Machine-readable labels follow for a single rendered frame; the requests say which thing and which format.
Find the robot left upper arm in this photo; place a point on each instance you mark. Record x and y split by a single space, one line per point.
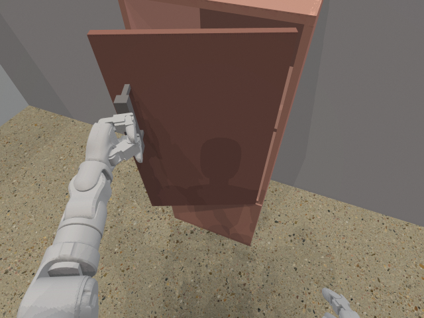
62 297

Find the left robot hand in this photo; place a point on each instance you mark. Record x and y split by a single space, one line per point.
104 146

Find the handle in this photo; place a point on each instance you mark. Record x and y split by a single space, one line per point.
123 104

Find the right robot hand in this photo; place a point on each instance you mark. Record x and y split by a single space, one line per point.
340 305

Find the cupboard door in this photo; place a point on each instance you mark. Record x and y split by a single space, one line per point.
207 100

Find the robot left forearm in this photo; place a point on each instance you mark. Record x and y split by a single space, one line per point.
74 251

